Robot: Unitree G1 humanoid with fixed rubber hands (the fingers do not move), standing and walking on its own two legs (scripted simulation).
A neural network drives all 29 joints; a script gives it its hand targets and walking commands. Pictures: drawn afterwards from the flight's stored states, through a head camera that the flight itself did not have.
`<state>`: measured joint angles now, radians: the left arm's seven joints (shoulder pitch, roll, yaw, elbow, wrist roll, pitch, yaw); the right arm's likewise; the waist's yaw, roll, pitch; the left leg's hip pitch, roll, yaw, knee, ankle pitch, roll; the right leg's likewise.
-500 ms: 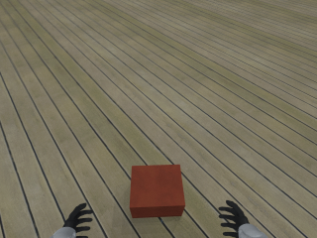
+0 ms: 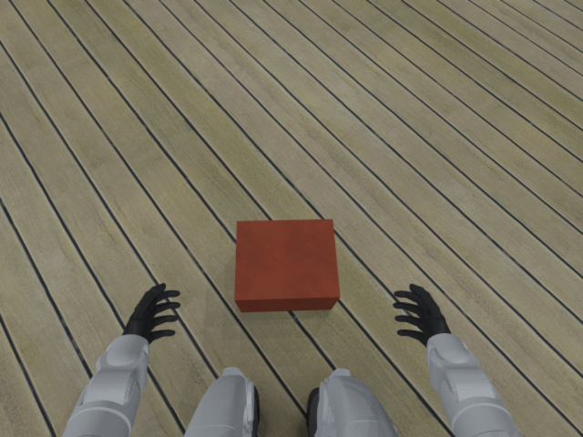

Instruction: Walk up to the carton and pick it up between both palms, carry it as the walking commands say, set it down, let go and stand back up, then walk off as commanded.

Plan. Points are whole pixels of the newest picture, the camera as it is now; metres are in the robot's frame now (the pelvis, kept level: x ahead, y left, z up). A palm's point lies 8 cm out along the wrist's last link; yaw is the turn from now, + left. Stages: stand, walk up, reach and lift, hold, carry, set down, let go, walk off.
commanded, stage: reach and lift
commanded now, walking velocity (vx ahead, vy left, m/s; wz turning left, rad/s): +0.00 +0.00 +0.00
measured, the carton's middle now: (285, 267) +0.51 -0.01 -0.62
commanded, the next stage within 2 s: none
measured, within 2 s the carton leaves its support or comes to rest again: neither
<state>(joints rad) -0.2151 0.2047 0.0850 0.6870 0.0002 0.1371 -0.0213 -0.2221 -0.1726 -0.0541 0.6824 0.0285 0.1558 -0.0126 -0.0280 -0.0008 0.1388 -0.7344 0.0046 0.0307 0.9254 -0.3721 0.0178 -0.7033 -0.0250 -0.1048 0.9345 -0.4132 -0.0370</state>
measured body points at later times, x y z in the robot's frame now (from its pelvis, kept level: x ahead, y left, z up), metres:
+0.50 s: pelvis -0.03 +0.00 -0.04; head +0.24 +0.00 +0.32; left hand +0.42 +0.21 -0.16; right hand +0.40 -0.22 -0.16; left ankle +0.05 +0.11 -0.68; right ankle +0.03 -0.09 -0.68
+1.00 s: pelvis -0.05 +0.00 -0.07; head +0.28 +0.00 +0.23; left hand +0.51 +0.22 -0.18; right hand +0.50 -0.24 -0.18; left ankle +0.05 +0.11 -0.68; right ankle +0.03 -0.09 -0.68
